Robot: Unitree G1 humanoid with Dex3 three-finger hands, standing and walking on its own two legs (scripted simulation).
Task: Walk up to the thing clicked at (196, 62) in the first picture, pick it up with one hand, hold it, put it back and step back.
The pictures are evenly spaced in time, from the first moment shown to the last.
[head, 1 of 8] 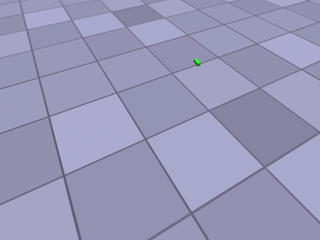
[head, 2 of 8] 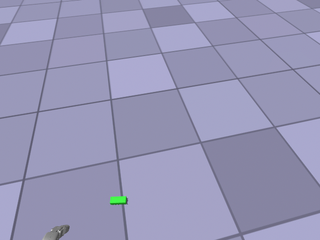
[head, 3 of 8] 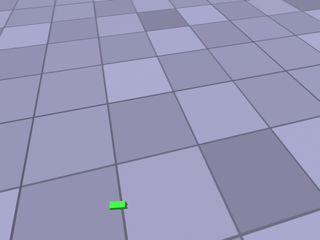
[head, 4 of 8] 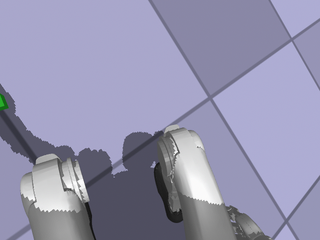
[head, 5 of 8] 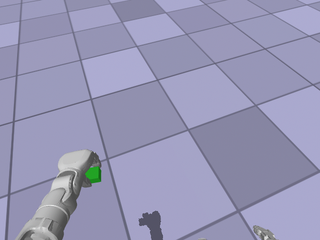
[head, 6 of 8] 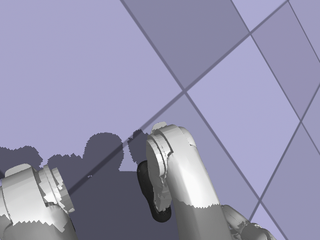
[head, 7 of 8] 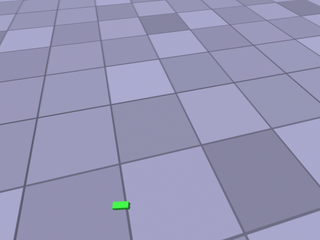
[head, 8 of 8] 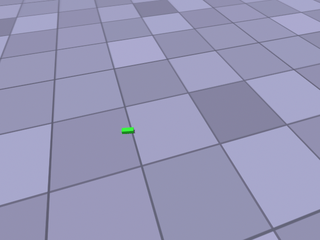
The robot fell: no
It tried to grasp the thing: yes
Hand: left
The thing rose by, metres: 0.69
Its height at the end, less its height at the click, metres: +0.00
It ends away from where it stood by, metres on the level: 0.01
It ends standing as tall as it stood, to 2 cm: yes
